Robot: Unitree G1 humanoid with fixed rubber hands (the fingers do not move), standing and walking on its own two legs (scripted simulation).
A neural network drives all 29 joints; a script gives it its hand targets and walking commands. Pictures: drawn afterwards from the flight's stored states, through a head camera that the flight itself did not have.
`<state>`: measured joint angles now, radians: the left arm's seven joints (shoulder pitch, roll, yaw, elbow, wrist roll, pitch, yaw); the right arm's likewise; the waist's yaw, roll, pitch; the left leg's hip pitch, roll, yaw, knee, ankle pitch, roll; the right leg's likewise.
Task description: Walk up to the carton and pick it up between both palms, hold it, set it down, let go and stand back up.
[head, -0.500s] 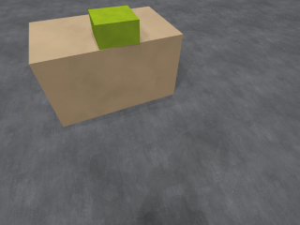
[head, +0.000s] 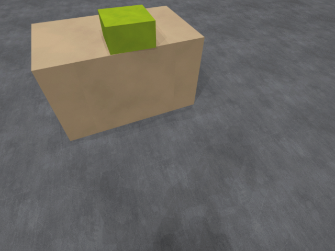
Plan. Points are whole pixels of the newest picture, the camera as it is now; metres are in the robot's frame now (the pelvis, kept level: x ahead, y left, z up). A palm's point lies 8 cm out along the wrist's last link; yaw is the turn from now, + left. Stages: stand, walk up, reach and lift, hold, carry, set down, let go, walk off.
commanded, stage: stand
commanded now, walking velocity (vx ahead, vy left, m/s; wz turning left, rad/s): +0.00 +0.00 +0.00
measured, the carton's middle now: (127, 28) +1.32 +0.24 -0.06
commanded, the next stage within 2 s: none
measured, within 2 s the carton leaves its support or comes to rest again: neither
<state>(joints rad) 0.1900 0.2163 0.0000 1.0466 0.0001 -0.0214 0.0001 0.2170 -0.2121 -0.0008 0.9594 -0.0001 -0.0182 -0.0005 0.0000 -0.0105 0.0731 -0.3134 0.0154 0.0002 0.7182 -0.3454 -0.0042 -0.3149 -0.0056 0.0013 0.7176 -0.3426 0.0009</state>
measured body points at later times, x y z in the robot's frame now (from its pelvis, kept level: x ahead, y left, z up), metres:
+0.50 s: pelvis +0.00 +0.00 +0.00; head +0.02 +0.00 +0.45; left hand +0.06 +0.24 -0.15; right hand +0.07 -0.25 -0.14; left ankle +0.03 +0.13 -0.72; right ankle +0.03 -0.12 -0.72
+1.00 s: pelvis +0.01 +0.00 +0.00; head +0.03 +0.01 +0.45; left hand +0.08 +0.24 -0.15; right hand +0.08 -0.25 -0.14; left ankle +0.03 +0.13 -0.72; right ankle +0.03 -0.12 -0.72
